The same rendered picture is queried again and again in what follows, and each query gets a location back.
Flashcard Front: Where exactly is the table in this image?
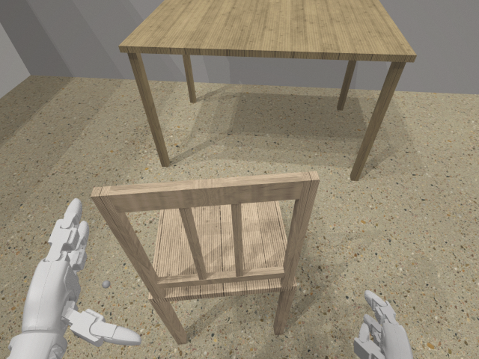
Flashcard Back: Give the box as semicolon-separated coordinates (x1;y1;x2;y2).
118;0;417;181

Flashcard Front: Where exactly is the robot left forearm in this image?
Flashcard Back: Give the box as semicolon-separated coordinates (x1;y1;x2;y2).
6;330;67;359

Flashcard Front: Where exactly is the left robot hand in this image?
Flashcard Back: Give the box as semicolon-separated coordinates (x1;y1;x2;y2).
22;198;141;347

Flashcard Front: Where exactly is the right robot hand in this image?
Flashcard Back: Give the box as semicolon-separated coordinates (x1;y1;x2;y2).
354;290;414;359

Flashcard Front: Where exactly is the chair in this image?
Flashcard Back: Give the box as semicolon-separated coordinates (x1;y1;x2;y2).
91;171;320;345

